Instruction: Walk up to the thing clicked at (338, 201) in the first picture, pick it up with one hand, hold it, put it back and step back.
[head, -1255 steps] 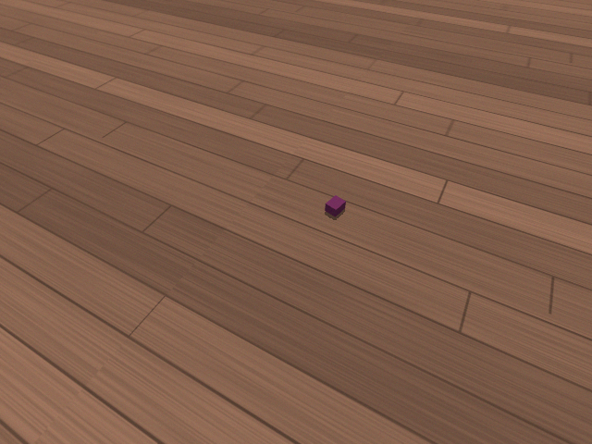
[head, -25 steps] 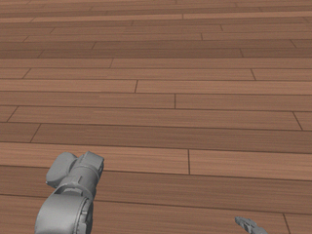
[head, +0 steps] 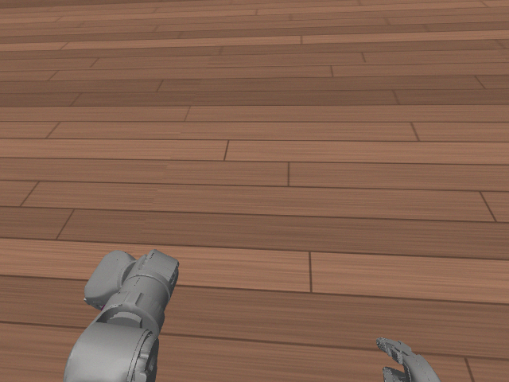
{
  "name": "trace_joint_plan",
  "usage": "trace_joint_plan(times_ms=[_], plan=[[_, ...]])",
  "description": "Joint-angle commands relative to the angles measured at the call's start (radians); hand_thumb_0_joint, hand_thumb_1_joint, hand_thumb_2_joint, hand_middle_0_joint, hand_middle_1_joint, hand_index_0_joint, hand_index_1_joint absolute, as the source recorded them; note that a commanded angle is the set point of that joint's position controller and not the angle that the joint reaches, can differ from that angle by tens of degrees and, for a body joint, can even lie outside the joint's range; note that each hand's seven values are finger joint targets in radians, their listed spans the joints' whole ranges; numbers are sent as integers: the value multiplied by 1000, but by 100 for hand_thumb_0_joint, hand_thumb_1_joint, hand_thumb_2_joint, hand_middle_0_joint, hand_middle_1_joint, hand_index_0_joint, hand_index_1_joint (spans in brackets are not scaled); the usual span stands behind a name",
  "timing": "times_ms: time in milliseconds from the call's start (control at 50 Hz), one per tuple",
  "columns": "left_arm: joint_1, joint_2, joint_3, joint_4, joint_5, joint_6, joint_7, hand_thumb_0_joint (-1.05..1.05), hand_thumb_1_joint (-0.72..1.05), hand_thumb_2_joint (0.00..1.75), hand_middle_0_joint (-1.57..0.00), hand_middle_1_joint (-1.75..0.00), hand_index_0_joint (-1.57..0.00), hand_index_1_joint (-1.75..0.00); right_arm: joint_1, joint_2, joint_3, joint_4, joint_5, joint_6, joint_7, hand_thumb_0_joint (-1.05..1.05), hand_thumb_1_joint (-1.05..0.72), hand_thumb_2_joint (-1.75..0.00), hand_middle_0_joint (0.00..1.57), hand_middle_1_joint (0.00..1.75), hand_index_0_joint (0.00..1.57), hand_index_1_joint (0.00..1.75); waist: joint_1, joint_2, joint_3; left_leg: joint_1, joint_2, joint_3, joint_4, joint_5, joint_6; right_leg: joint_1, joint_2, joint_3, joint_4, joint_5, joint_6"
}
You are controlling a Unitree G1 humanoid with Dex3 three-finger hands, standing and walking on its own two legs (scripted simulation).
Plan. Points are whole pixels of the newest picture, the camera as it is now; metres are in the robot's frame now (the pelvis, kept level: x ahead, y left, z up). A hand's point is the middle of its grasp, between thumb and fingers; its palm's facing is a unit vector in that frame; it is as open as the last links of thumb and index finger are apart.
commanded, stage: hold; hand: left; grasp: from above
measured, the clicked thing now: (133, 300) +0.31 +0.24 -0.07
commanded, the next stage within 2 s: crouch in 0.82 s
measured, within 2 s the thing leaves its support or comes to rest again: neither
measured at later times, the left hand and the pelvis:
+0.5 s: hand (133, 288) +0.31 +0.22 -0.02, palm faces -0.09 -0.44 -0.89, open 9.0 cm; pelvis +0.00 +0.00 +0.00, yaw +0 degrees
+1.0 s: hand (132, 283) +0.31 +0.22 -0.02, palm faces -0.10 -0.43 -0.90, open 9.1 cm; pelvis +0.01 +0.00 +0.01, yaw +0 degrees
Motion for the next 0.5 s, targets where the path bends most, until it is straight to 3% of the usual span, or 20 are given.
trace_joint_plan(times_ms=[0,100,140,300,360,400,440,480], plan=[[-424,160,-19,-149,51,5,44,0,76,66,-111,-50,-107,-55,-104,-134,-35,-128,10,-47,-7,0,-89,-90,20,30,20,30,-8,-80,-278,118,-63,32,-67,235,33,155,36,-3,-101,329,19],[-437,147,-28,-185,52,14,38,0,73,63,-110,-46,-105,-52,-120,-132,-31,-144,14,-43,-6,0,-89,-90,20,30,20,30,-14,-98,-294,138,-63,28,-72,247,38,165,37,-2,-114,338,21],[-416,151,-30,-174,59,21,36,0,69,62,-107,-46,-102,-51,-125,-132,-32,-142,17,-44,-5,0,-90,-90,20,30,20,30,-3,-97,-286,134,-65,30,-77,246,38,170,36,-3,-122,332,21],[-438,143,-36,-165,65,29,19,0,76,59,-112,-45,-108,-50,-137,-127,-30,-138,18,-51,-7,0,-90,-90,20,30,20,30,7,-58,-254,135,-58,25,-111,218,31,154,40,-8,-126,251,8],[-462,119,-51,-182,66,24,11,0,74,61,-111,-44,-106,-50,-135,-128,-29,-142,21,-54,-8,0,-89,-90,20,30,20,30,-9,-76,-274,153,-59,23,-109,237,34,164,40,-6,-131,275,11],[-454,138,-39,-179,64,27,11,0,73,59,-111,-45,-106,-50,-141,-127,-32,-145,21,-54,-8,0,-90,-90,20,30,20,30,7,-89,-284,139,-61,27,-101,248,37,174,36,-4,-131,301,14],[-457,151,-44,-182,80,26,7,0,73,59,-111,-42,-106,-48,-136,-131,-31,-142,23,-56,-9,0,-90,-90,20,30,20,30,0,-89,-287,146,-61,27,-103,252,39,179,36,-1,-136,304,14],[-426,124,-55,-160,85,28,4,0,73,60,-111,-43,-106,-49,-139,-126,-31,-138,24,-57,-8,0,-89,-90,20,30,20,30,1,-97,-286,143,-63,30,-100,255,39,183,34,4,-143,310,17]])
